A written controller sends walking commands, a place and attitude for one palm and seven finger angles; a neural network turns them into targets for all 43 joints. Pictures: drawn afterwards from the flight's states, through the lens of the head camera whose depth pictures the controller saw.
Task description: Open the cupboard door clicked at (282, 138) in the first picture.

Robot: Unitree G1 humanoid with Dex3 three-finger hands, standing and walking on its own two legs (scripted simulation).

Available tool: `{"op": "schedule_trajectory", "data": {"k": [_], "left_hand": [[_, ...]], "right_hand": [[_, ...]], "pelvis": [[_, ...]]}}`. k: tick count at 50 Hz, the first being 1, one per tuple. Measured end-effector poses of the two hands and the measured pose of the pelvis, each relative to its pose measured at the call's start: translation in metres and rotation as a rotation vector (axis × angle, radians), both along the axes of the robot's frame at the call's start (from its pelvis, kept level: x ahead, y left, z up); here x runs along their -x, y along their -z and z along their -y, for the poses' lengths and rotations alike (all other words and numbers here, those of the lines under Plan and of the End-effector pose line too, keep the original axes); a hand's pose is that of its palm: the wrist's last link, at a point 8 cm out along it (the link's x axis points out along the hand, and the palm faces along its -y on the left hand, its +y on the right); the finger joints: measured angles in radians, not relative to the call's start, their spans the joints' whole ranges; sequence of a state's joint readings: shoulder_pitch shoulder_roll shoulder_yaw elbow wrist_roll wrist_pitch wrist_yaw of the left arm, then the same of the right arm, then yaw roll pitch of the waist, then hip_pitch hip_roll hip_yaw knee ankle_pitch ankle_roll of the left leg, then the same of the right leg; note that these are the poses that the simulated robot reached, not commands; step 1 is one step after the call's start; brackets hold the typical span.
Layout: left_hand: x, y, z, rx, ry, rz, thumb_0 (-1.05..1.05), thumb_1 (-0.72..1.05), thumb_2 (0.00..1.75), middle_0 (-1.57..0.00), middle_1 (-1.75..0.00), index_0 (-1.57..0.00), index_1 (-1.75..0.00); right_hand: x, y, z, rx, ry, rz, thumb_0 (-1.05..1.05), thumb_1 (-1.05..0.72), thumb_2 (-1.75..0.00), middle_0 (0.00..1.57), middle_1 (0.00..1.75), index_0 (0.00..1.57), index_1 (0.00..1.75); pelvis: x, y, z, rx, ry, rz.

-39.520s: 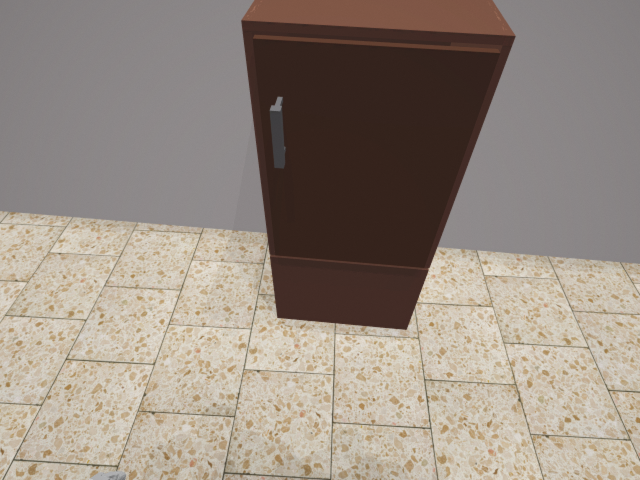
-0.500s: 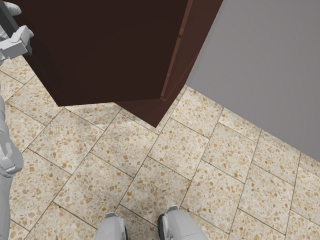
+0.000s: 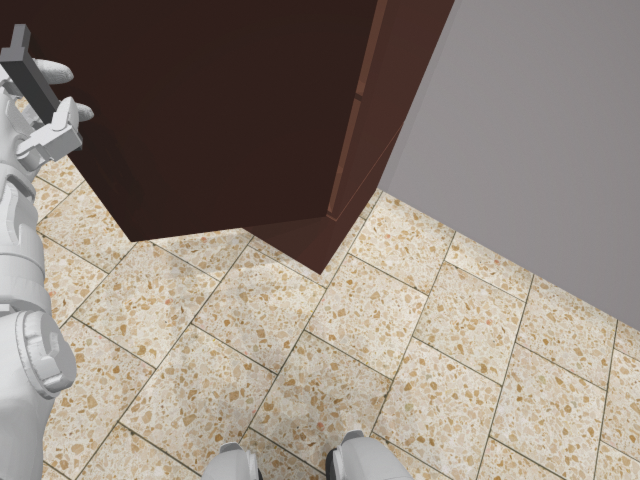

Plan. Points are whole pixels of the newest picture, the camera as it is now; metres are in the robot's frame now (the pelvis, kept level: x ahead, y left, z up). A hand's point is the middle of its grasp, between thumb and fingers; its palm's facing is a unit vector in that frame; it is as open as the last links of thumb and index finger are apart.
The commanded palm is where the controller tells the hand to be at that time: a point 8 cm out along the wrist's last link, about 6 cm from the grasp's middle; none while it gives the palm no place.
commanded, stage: pull the door open along its arc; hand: left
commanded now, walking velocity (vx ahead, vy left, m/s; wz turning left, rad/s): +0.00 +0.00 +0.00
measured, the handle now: (48, 92) +0.56 +0.26 +0.10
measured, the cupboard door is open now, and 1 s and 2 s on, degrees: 43 59 83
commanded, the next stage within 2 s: open thumb and fingers to let go in 1.40 s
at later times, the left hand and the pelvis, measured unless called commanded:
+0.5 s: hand (103, 187) +0.43 +0.19 +0.09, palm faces +0.52 -0.85 +0.03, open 5.8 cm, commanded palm +0.39 +0.22 +0.09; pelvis -0.02 -0.02 +0.00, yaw +4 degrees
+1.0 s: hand (108, 195) +0.42 +0.18 +0.09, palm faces +0.51 -0.86 +0.01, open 5.7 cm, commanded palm +0.35 +0.21 +0.09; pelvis -0.02 -0.03 +0.01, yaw +2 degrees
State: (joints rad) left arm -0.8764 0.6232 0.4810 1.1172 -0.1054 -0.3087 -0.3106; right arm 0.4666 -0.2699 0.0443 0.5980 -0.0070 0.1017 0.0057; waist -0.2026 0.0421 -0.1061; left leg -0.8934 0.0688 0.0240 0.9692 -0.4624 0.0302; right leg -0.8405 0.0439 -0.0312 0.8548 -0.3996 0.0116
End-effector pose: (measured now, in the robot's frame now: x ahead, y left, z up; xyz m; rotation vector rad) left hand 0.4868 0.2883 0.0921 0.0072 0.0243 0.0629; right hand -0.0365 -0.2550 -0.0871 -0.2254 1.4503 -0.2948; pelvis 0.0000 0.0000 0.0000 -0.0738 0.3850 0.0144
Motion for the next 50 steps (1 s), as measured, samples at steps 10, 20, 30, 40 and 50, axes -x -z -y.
{"op": "schedule_trajectory", "data": {"k": [10,20,30,40,50], "left_hand": [[0.069,0.001,0.02,0.005,0.023,0.032,0.01,0.72,0.75,-0.38,-1.34,-0.36,-1.35],[0.097,0.002,0.051,0.055,-0.362,0.049,0.01,0.72,0.82,-0.38,-1.34,-0.38,-1.32],[0.104,0.0,0.069,-0.011,-0.515,0.05,0.01,0.75,0.85,-0.37,-1.34,-0.33,-1.34],[0.103,0.0,0.067,-0.011,-0.502,0.053,0.01,0.75,0.85,-0.37,-1.35,-0.34,-1.35],[0.11,0.001,0.069,-0.002,-0.474,0.064,0.02,0.75,0.83,-0.37,-1.35,-0.35,-1.34]], "right_hand": [[-0.07,-0.003,0.009,-0.033,-0.045,0.222,0.0,-0.9,-0.9,0.21,0.3,0.2,0.3],[-0.138,0.006,0.008,-0.052,-0.235,0.412,0.0,-0.9,-0.9,0.21,0.3,0.2,0.3],[-0.098,0.021,0.012,-0.083,-0.214,0.349,0.0,-0.9,-0.9,0.21,0.3,0.2,0.3],[-0.024,0.021,0.035,-0.043,-0.127,0.16,0.0,-0.9,-0.9,0.21,0.3,0.2,0.3],[-0.025,0.012,0.038,-0.028,-0.095,0.17,0.0,-0.9,-0.9,0.2,0.3,0.2,0.3]], "pelvis": [[-0.009,-0.012,0.004,-0.02,0.001,0.08],[0.012,-0.004,0.017,-0.038,-0.048,0.111],[0.025,-0.002,0.031,-0.05,-0.051,0.116],[0.028,-0.007,0.036,-0.053,-0.046,0.12],[0.021,-0.013,0.03,-0.055,-0.024,0.129]]}}
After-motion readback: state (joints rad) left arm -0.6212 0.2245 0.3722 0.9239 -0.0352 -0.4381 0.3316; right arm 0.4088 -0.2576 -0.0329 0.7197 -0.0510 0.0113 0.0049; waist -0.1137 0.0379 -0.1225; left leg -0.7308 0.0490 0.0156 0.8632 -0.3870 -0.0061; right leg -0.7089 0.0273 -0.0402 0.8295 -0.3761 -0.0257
